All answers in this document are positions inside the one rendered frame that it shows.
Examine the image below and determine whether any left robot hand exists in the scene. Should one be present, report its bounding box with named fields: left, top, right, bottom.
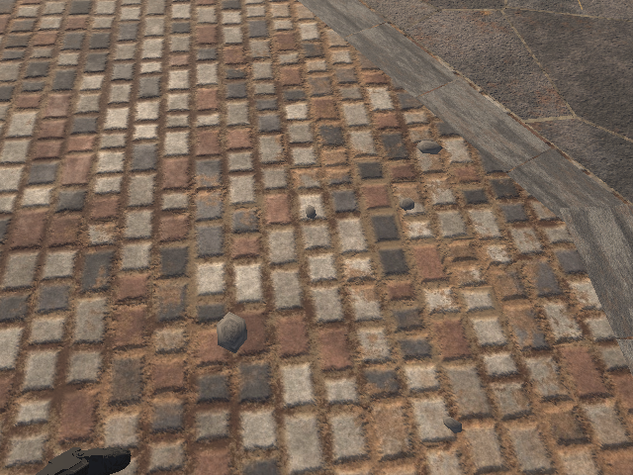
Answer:
left=36, top=447, right=131, bottom=475

